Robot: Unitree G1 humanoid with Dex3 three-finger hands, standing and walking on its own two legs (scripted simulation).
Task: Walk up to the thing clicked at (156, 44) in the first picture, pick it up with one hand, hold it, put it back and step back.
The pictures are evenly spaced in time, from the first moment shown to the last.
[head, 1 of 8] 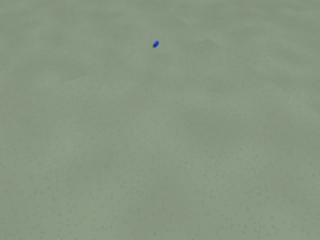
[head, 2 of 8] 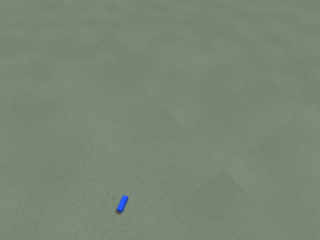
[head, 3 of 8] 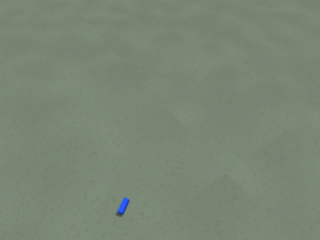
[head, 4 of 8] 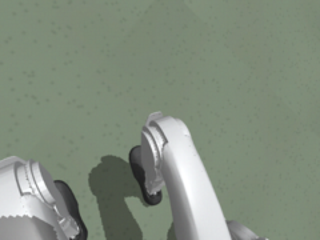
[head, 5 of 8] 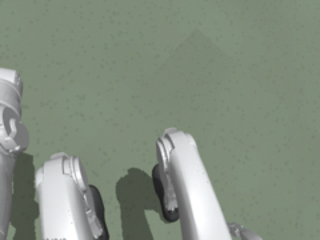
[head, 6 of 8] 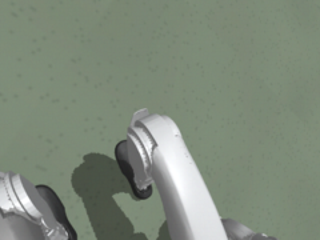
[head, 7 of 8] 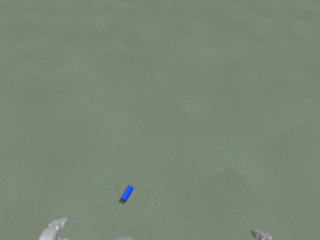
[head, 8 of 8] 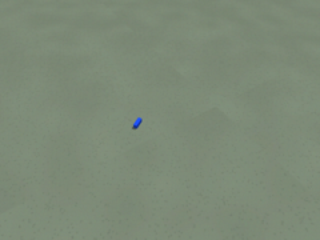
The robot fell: no
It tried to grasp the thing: yes
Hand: left
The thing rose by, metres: 0.67
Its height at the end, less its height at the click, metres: +0.00
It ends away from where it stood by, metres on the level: 0.01
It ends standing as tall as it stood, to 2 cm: yes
